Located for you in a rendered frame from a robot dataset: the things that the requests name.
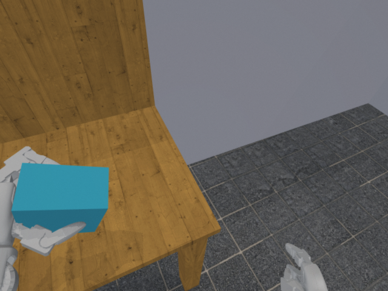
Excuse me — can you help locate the sponge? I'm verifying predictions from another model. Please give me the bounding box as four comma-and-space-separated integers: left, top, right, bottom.
12, 163, 109, 233

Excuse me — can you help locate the robot right hand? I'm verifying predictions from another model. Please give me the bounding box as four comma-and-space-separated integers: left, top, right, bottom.
281, 243, 328, 291

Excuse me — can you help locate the left robot forearm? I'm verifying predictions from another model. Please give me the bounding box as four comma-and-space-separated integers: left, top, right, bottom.
0, 245, 19, 291

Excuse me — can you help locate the robot left hand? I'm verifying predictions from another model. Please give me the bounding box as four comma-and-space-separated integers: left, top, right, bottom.
0, 146, 86, 256

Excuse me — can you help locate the table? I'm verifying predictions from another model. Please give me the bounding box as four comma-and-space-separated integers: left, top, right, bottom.
0, 0, 221, 291

